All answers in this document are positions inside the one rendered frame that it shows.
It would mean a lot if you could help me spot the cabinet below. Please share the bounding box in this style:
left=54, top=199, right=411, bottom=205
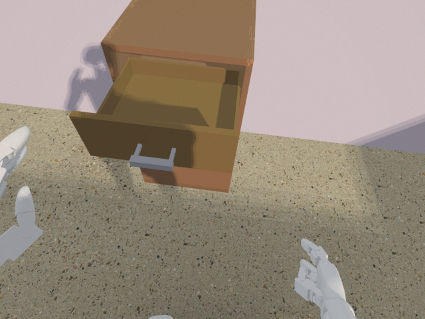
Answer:
left=101, top=0, right=256, bottom=193

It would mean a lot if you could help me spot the handle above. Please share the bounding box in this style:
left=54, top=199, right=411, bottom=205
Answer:
left=129, top=144, right=176, bottom=171

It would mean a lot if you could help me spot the robot right forearm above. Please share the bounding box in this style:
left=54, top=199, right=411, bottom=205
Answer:
left=321, top=298, right=357, bottom=319

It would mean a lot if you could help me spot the left robot hand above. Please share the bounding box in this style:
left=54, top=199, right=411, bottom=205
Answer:
left=0, top=126, right=43, bottom=266

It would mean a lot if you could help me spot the right robot hand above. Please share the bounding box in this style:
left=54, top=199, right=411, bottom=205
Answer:
left=294, top=239, right=346, bottom=309

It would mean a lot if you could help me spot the drawer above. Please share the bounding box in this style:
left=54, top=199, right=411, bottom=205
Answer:
left=69, top=57, right=242, bottom=173

